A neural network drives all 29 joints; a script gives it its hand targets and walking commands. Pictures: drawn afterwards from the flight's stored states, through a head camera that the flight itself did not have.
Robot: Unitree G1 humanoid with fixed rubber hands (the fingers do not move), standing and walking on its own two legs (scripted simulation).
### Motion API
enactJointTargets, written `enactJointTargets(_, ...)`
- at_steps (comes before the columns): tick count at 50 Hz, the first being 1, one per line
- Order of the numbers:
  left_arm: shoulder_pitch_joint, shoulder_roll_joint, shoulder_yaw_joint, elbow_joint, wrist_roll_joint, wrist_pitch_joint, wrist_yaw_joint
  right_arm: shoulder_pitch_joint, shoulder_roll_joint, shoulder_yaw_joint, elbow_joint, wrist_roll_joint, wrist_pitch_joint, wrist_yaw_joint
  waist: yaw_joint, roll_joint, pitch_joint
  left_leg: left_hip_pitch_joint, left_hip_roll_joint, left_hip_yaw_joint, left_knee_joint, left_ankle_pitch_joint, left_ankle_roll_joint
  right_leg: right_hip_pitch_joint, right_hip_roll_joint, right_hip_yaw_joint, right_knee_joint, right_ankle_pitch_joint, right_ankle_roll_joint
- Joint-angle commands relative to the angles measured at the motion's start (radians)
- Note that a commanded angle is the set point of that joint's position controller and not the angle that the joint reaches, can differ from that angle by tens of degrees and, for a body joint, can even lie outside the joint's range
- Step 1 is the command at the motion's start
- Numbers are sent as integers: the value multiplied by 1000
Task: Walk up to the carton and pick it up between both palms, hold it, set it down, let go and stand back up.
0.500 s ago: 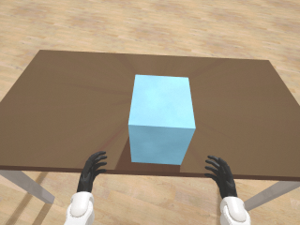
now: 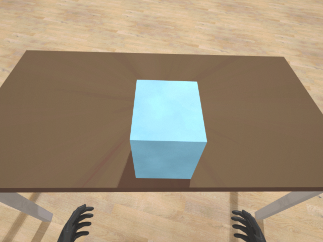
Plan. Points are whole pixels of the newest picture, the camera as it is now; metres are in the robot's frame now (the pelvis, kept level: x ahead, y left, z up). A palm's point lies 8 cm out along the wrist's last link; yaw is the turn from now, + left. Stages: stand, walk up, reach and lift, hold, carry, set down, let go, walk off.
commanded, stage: let go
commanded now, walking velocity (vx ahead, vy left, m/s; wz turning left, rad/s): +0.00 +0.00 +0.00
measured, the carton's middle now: (165, 131) +0.41 +0.00 -0.01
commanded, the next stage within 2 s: stand in 0.46 s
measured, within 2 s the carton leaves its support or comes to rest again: neither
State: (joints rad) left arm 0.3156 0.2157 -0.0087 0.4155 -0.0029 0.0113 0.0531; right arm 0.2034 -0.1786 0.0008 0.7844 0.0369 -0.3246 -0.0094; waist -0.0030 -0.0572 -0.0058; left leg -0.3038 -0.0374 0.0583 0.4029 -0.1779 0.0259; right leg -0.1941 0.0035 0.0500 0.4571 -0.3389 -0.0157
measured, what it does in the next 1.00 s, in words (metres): stands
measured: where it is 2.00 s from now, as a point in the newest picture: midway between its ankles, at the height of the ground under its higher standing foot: outside the picture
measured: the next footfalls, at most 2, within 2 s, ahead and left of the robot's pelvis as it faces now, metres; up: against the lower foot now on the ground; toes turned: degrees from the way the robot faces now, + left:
none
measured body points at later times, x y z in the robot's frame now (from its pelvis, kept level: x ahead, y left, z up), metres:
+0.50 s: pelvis -0.02 -0.02 +0.00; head +0.00 +0.00 +0.45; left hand +0.13 +0.21 -0.10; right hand +0.14 -0.24 -0.10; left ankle +0.02 +0.10 -0.74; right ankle -0.07 -0.11 -0.74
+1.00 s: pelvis -0.03 -0.01 +0.00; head -0.04 +0.00 +0.45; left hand -0.05 +0.24 -0.15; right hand -0.01 -0.25 -0.15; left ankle +0.01 +0.10 -0.74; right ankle -0.07 -0.11 -0.74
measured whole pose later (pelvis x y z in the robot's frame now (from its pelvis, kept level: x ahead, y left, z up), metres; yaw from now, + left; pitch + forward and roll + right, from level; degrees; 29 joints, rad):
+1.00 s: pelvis -0.03 -0.01 +0.00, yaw +4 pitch -1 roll -1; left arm 0.46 0.20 0.02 0.87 0.02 0.00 0.03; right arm 0.37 -0.18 -0.02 1.00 -0.02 0.01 -0.01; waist 0.01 -0.01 -0.03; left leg -0.29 -0.02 -0.02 0.49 -0.18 0.02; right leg -0.12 0.03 -0.03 0.45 -0.32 -0.03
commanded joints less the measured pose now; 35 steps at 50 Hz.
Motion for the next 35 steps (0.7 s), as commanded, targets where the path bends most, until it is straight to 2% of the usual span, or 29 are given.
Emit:
enactJointTargets(1, -70, 77, 38, -183, 3, -18, 13, -124, -120, -21, -203, 2, -51, 15, 24, 13, -215, 320, 22, -115, 58, 379, -40, -167, -5, 25, -40, 435, -10)
enactJointTargets(2, -44, 88, 25, -195, 10, 3, 12, -75, -109, -15, -179, 0, -35, 14, 21, 41, -222, 319, 23, -122, 44, 364, -43, -148, -15, 31, -42, 432, -9)
enactJointTargets(3, -35, 80, 21, -166, 1, 25, 6, -48, -123, -17, -131, -2, -15, 13, 6, 29, -191, 322, 15, -117, 43, 325, -36, -159, -14, 34, -50, 436, -10)
enactJointTargets(4, -26, 89, 21, -142, 3, 53, -3, -42, -122, -21, -90, -10, 6, 11, -9, 49, -183, 317, 13, -114, 40, 312, -42, -147, -9, 33, -53, 433, -3)
enactJointTargets(5, 5, 89, 13, -104, 12, 72, -14, -44, -98, -18, -58, -1, 23, 6, -4, 53, -145, 317, 13, -117, 34, 286, -38, -162, -10, 38, -62, 423, -2)
enactJointTargets(6, 2, 83, 16, -128, -6, 80, -21, -29, -103, -15, -65, -1, 27, 6, -9, 37, -149, 329, 15, -120, 35, 294, -33, -167, -9, 42, -58, 436, 1)
enactJointTargets(7, -31, 90, 32, -113, 22, 91, -24, -55, -113, -17, -54, -4, 34, 2, 5, 58, -116, 308, 10, -115, 26, 254, -43, -162, -9, 29, -67, 388, 1)
enactJointTargets(8, -57, 96, 30, -129, 27, 93, -24, -56, -127, -34, -73, -18, 34, -1, -4, 69, -90, 292, 7, -105, 23, 234, -43, -151, -9, 29, -79, 379, -2)
enactJointTargets(9, -63, 115, 55, -150, 30, 92, -24, -86, -99, -34, -88, -17, 28, 0, 9, 66, -116, 286, 13, -108, 13, 214, -26, -134, -15, 31, -67, 364, 2)
enactJointTargets(11, -73, 108, 52, -132, 47, 84, -20, -112, -114, -21, -95, -22, 18, 1, 11, 15, -107, 286, 11, -104, 27, 213, -14, -164, -20, 29, -69, 366, 6)
enactJointTargets(12, -78, 114, 65, -103, 32, 90, -15, -101, -113, -17, -117, -39, 22, 1, 12, -9, -111, 286, 12, -108, 22, 204, -22, -150, -22, 26, -76, 371, 5)
enactJointTargets(14, -100, 89, 34, -129, 22, 84, -17, -117, -105, -30, -111, -32, 15, -4, -11, 4, -98, 284, 14, -102, 22, 183, -10, -159, -33, 43, -74, 362, 5)
enactJointTargets(15, -122, 89, 51, -139, 29, 82, -16, -110, -123, -37, -95, -34, 20, -6, -10, 20, -97, 263, 16, -98, 10, 148, -11, -161, -37, 44, -76, 341, 1)
enactJointTargets(16, -105, 87, 36, -114, 22, 94, -15, -88, -122, -31, -88, -53, 25, -9, -15, 9, -96, 269, 19, -102, 8, 139, -20, -141, -34, 39, -80, 327, 4)
enactJointTargets(18, -110, 99, 30, -118, 14, 98, -18, -104, -100, -24, -88, -40, 35, -14, -9, 2, -132, 285, 17, -96, 8, 151, -8, -153, -33, 33, -85, 338, 9)
enactJointTargets(19, -112, 101, 32, -128, 16, 103, -14, -95, -99, -39, -89, -43, 42, -13, -18, 28, -116, 288, 16, -95, 3, 131, -11, -165, -36, 36, -89, 320, 4)
enactJointTargets(23, -93, 115, 31, -122, 25, 127, -14, -81, -98, -24, -65, -35, 68, -18, -4, 33, -60, 286, 23, -98, -2, 63, -15, -178, -36, 38, -116, 228, -5)
enactJointTargets(24, 65, 105, 61, 36, 21, 43, -24, 96, -178, -59, 3, -86, 193, 9, 31, 132, -85, 165, 157, -201, 95, 396, 35, -37, -49, 26, -35, 113, -8)
enactJointTargets(25, 116, 147, 63, 59, 31, 8, -22, 91, -191, -52, 11, -84, 252, 10, 27, 153, -177, 132, 143, -170, 145, 450, 48, 69, -66, 31, -36, 178, -11)
enactJointTargets(26, 116, 131, 55, 67, 20, -8, -22, 99, -153, -38, -1, -77, 279, 18, 14, 68, -72, 85, 140, -154, 149, 402, 33, 19, -75, 39, -37, 279, -16)
enactJointTargets(27, 100, 126, 51, 85, 20, -22, -23, 61, -129, -27, -11, -76, 292, 18, 9, 36, -65, 105, 140, -172, 119, 268, 42, -53, -75, 63, -54, 217, -35)
enactJointTargets(28, 26, 125, 46, 83, 29, -22, -29, 14, -162, -42, -30, -85, 310, 17, -6, 68, -59, 48, 122, -162, 99, 138, 18, -50, -71, 49, -62, 155, -50)
enactJointTargets(29, -29, 141, 58, 77, 35, -16, -28, 36, -141, -39, -38, -80, 314, 25, -19, 32, -35, -3, 114, -179, 91, 90, 26, -30, -87, 60, -70, 142, -57)
enactJointTargets(30, -28, 92, 39, 74, 27, -16, -33, 44, -170, -48, -23, -80, 323, 23, -13, 57, 6, -15, 105, -175, 82, 62, 19, -74, -94, 73, -85, 121, -62)
enactJointTargets(31, 45, 111, 47, 115, 25, -20, -28, 19, -182, -47, -13, -83, 325, 21, 21, 28, 78, -26, 108, -183, 79, 42, 21, -123, -84, 54, -86, 85, -53)
enactJointTargets(32, 51, 107, 53, 136, 24, -17, -31, 55, -165, -50, -15, -81, 322, 23, 5, -36, 70, -1, 116, -185, 75, 51, 23, -143, -78, 66, -97, 86, -64)
enactJointTargets(33, 69, 103, 56, 146, 24, -24, -28, 92, -163, -51, 16, -78, 323, 19, 4, 66, 12, 31, 103, -190, 81, 25, 27, -94, -87, 74, -96, 94, -63)
enactJointTargets(34, 88, 121, 62, 165, 28, -30, -21, 121, -162, -57, 34, -77, 320, 18, 3, 80, 1, 3, 109, -196, 72, 78, 22, -41, -92, 57, -85, 146, -59)
enactJointTargets(35, 113, 130, 71, 192, 19, -32, -25, 113, -145, -50, 42, -69, 319, 15, 18, 56, -42, 18, 100, -188, 70, 85, 19, -9, -79, 54, -57, 147, -67)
